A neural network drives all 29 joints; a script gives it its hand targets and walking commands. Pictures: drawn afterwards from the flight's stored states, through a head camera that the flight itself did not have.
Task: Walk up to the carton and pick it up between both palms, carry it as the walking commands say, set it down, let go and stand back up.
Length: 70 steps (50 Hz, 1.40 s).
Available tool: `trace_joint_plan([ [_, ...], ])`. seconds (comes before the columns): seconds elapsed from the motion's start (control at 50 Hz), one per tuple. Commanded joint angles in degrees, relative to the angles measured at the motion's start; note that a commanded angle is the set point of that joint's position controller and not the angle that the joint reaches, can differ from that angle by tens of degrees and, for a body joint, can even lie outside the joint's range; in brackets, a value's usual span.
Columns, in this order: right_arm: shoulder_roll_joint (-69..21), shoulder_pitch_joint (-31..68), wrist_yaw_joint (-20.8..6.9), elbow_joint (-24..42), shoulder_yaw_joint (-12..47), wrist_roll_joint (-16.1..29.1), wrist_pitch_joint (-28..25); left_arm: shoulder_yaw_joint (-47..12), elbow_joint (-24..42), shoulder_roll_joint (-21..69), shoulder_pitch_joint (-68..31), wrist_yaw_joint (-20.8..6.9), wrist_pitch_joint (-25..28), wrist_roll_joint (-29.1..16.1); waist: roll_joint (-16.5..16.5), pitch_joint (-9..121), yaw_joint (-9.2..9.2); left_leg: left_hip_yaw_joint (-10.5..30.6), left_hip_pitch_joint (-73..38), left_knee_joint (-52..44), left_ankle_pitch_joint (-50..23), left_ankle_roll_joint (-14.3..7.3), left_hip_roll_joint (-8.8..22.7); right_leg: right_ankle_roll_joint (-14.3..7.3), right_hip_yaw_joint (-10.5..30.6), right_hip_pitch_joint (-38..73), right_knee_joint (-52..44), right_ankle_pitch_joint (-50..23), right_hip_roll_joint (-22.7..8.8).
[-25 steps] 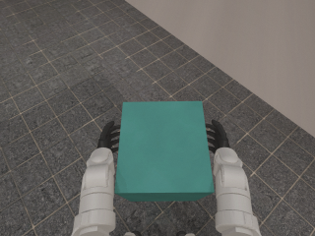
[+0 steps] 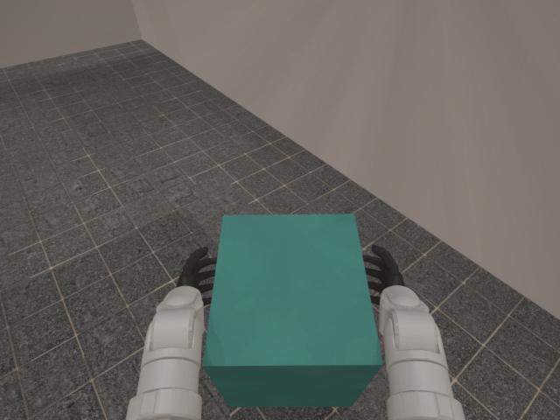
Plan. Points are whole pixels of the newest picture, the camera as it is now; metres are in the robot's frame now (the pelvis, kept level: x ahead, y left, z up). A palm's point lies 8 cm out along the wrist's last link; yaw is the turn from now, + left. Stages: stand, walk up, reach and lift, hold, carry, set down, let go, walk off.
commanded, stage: reach and lift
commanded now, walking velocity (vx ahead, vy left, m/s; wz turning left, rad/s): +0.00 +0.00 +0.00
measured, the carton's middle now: (289, 314) +0.32 +0.00 -0.04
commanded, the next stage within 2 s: hold in 1.20 s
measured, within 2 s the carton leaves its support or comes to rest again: neither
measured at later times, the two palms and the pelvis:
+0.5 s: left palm (189, 289) +0.30 +0.15 +0.05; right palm (397, 296) +0.30 -0.15 +0.05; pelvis +0.00 +0.01 +0.00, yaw +0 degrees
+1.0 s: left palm (187, 296) +0.29 +0.15 +0.05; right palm (398, 300) +0.29 -0.15 +0.05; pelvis +0.00 +0.01 +0.00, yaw -1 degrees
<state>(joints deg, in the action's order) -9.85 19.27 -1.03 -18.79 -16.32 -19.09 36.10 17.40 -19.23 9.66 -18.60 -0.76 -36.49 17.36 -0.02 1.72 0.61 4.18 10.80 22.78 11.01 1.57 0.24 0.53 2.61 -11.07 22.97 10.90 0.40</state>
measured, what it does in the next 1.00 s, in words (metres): stands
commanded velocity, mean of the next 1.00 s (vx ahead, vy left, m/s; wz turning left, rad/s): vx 0.00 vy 0.00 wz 0.00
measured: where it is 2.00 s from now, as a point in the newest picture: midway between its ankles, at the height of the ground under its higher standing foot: outside the picture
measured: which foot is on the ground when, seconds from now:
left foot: down 0.00-1.00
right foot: down 0.00-1.00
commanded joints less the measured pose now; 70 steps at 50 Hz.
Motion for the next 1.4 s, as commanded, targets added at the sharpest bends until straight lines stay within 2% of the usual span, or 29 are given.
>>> trace_joint_plan([
  [0.0,-52.66,31.83,-14.95,1.01,31.53,15.27,-0.78,-34.55,3.53,55.65,-33.61,-13.71,0.37,-13.96,-1.95,14.97,-0.82,-1.42,-8.57,-2.63,-7.73,-0.39,-6.21,-0.48,-0.98,6.45,-3.36,-5.89,5.38],
  [0.12,-50.41,30.40,-14.79,1.82,32.76,15.23,3.02,-32.29,3.77,53.21,-31.10,-12.68,-3.04,-13.77,0.57,8.32,0.65,-2.09,-6.93,-5.04,-3.92,-0.77,-6.32,0.09,-0.85,9.18,-5.39,-3.20,5.08],
  [0.16,-49.05,30.52,-14.36,2.11,30.08,14.03,3.94,-31.43,2.53,52.52,-31.81,-13.01,-4.14,-13.84,-0.02,8.25,-0.81,-2.05,-7.44,-5.34,-2.22,-0.70,-6.01,-0.12,-0.74,8.84,-5.83,-2.05,5.06],
  [0.18,-49.33,31.72,-14.26,5.75,33.16,15.55,3.66,-31.69,2.41,53.63,-27.81,-13.28,-3.85,-14.21,2.80,10.11,0.81,-1.74,-9.69,-4.84,-7.35,-0.94,-5.69,0.12,-0.52,8.40,-5.90,-5.38,5.06],
  [0.22,-49.19,31.13,-14.45,6.08,32.99,16.16,3.46,-32.76,5.22,53.41,-30.50,-12.93,-3.75,-14.62,0.19,11.04,-0.40,-1.53,-8.57,-4.75,-7.39,-0.45,-5.93,0.08,-0.74,11.15,-4.95,-6.87,5.38],
  [0.24,-51.42,30.39,-14.74,4.64,33.04,16.60,4.07,-33.42,7.84,53.26,-30.69,-12.50,-3.68,-14.27,-1.15,12.56,1.40,-2.40,-10.60,-4.72,-7.67,-0.39,-6.39,0.26,-0.62,10.57,-4.97,-7.00,5.15],
  [0.38,-48.54,31.40,-14.10,6.89,32.31,16.10,3.56,-35.14,9.67,53.81,-34.55,-12.89,-3.46,-15.78,-2.11,16.47,-2.27,-0.95,-9.96,-3.79,-9.36,-0.17,-6.03,-0.36,0.04,12.60,-4.39,-9.94,5.52],
  [0.4,-49.46,30.23,-13.79,6.96,33.40,16.73,3.89,-34.85,9.36,53.26,-32.88,-12.39,-3.60,-15.30,-1.96,14.40,-0.82,-1.38,-9.18,-4.30,-9.06,-0.39,-6.04,-0.21,-0.13,12.52,-4.31,-10.10,5.34],
  [0.48,-48.54,29.54,-13.51,8.47,33.59,15.81,4.41,-32.20,7.11,51.63,-27.88,-12.52,-3.70,-14.20,3.19,14.19,-0.25,-1.23,-12.06,-5.11,-9.44,-1.22,-5.92,0.62,-0.11,11.30,-5.21,-8.89,5.45],
  [0.52,-48.05,26.58,-12.99,6.67,32.23,14.79,5.09,-33.21,7.00,51.79,-29.16,-12.40,-4.61,-13.88,-0.32,10.94,-1.26,-1.34,-9.87,-5.54,-8.63,-0.47,-5.80,-0.06,-0.01,11.72,-5.52,-8.86,5.54],
  [0.58,-48.10,28.32,-13.30,5.82,30.80,15.34,5.10,-29.63,3.29,49.90,-25.83,-12.32,-5.35,-12.10,-0.88,8.31,0.53,-1.88,-9.83,-6.00,-6.11,-0.89,-6.34,0.21,0.25,10.89,-6.82,-6.16,4.77],
  [0.6,-47.52,26.50,-13.37,4.85,29.49,15.19,5.08,-32.74,8.37,50.75,-29.30,-12.29,-4.64,-13.80,-0.36,8.06,-1.59,-0.76,-11.26,-5.85,-7.69,-0.79,-5.40,0.01,0.11,9.12,-6.30,-6.54,5.35],
  [0.62,-48.02,28.00,-13.47,7.29,30.58,15.89,4.39,-32.62,6.66,51.53,-27.54,-12.32,-4.88,-13.54,-2.41,11.07,-0.71,-1.23,-11.11,-5.41,-7.93,-0.68,-6.09,-0.14,0.26,11.00,-6.08,-7.21,5.28],
  [0.66,-49.20,27.42,-13.64,8.45,32.28,16.01,4.48,-33.52,8.28,53.31,-27.69,-12.47,-4.28,-14.55,1.43,12.58,-0.68,-0.67,-13.59,-5.16,-14.04,-0.50,-5.72,0.44,-0.36,10.53,-5.66,-11.46,6.04],
  [0.7,-47.74,25.66,-13.33,9.78,32.54,16.41,4.36,-34.11,8.86,51.91,-23.48,-12.00,-4.83,-14.57,-2.46,13.83,-0.32,-0.58,-14.61,-5.21,-17.31,-0.07,-5.92,-0.10,0.18,11.93,-5.57,-14.10,5.58],
  [0.74,-49.11,24.56,-13.52,10.80,34.13,16.32,4.81,-34.47,10.56,52.37,-24.00,-12.08,-4.51,-14.92,1.17,14.13,-0.68,-0.62,-13.91,-5.72,-15.03,-0.58,-5.65,0.47,-0.39,13.22,-5.76,-13.82,5.92],
  [0.76,-48.42,23.07,-13.17,9.71,32.91,16.28,4.99,-34.62,11.03,51.75,-24.93,-11.95,-4.94,-14.90,-2.17,12.98,-1.14,-0.85,-14.04,-5.12,-15.75,-0.22,-6.00,-0.16,0.55,12.11,-5.63,-14.38,5.64],
  [0.92,-48.06,23.71,-12.78,14.84,36.14,17.43,5.10,-34.62,11.41,50.55,-19.92,-12.05,-4.29,-15.06,3.38,13.64,0.02,-0.03,-13.22,-5.32,-15.84,-1.19,-5.88,1.07,0.48,12.07,-5.36,-14.12,6.06],
  [0.96,-48.01,23.15,-12.42,11.73,33.52,15.99,5.06,-34.46,10.40,50.29,-23.91,-12.49,-4.92,-14.31,-1.75,11.45,-1.54,-0.62,-11.52,-5.05,-8.78,-0.80,-6.38,0.34,0.76,10.65,-5.75,-8.30,5.43],
  [1.02,-49.34,19.18,-12.76,9.86,33.49,15.74,5.34,-36.35,12.60,51.49,-24.64,-12.75,-4.44,-16.67,2.40,10.70,-1.81,0.00,-11.57,-5.69,-11.78,-1.09,-5.80,0.26,0.05,11.63,-6.01,-10.68,5.89],
  [1.04,-50.30,22.07,-12.82,13.18,34.82,17.49,5.29,-36.37,15.08,50.29,-23.69,-12.52,-4.33,-16.13,1.16,14.09,-0.14,-0.45,-13.25,-5.12,-11.17,-1.58,-5.88,0.56,0.80,12.19,-5.39,-10.37,5.36],
  [1.16,-48.96,17.91,-12.34,10.15,33.11,16.60,5.82,-34.32,11.22,48.67,-20.12,-12.58,-5.05,-14.30,-2.41,5.99,-1.13,-1.14,-9.97,-5.69,-8.41,-1.41,-6.47,0.13,1.20,10.04,-6.84,-8.12,4.61],
  [1.18,-49.74,21.62,-12.78,12.57,34.45,16.64,5.41,-35.41,12.38,50.19,-21.75,-13.00,-4.63,-15.48,2.79,9.98,-0.97,-0.70,-12.24,-5.95,-8.82,-1.73,-6.08,0.71,0.48,9.90,-6.76,-7.89,5.34],
  [1.2,-49.99,20.35,-12.99,11.15,34.18,17.18,5.56,-35.09,12.88,50.01,-23.08,-13.24,-4.65,-15.38,-0.82,9.35,-0.33,-0.78,-10.71,-5.67,-7.17,-1.61,-6.32,0.45,0.58,10.59,-6.45,-6.98,5.00],
  [1.22,-50.58,22.84,-12.92,12.49,34.76,17.48,5.42,-36.26,13.58,50.41,-25.28,-13.52,-4.38,-16.69,1.95,9.93,-0.47,-0.90,-10.59,-5.49,-5.63,-1.71,-6.16,0.69,0.52,10.63,-6.66,-5.09,5.22],
  [1.26,-50.17,24.09,-12.93,11.73,33.62,17.38,5.47,-34.99,11.70,50.58,-25.49,-13.46,-4.55,-15.58,-0.81,9.09,-0.32,-1.11,-8.77,-5.36,-0.33,-1.70,-6.32,0.12,0.81,10.08,-6.44,-0.17,5.24],
  [1.28,-49.08,23.48,-13.16,10.05,33.03,16.59,5.56,-33.74,9.99,49.33,-24.30,-13.65,-4.33,-14.85,2.48,6.99,-0.85,-1.20,-8.69,-5.73,0.78,-2.09,-6.01,0.64,0.30,9.40,-7.08,1.58,5.14],
  [1.3,-49.10,26.49,-13.19,13.48,34.36,18.02,4.54,-34.80,9.40,51.22,-24.30,-13.39,-4.47,-15.50,-2.16,8.17,-0.57,-0.70,-7.96,-5.97,-0.10,-1.62,-6.05,-0.39,0.66,9.88,-6.10,0.12,5.11],
  [1.38,-51.30,22.52,-13.42,7.40,32.90,16.45,5.24,-35.03,10.56,50.64,-27.19,-13.81,-3.77,-15.27,1.37,8.22,-1.57,-1.20,-9.43,-4.96,-2.74,-1.91,-5.87,0.54,0.03,8.16,-6.16,-1.68,4.65],
])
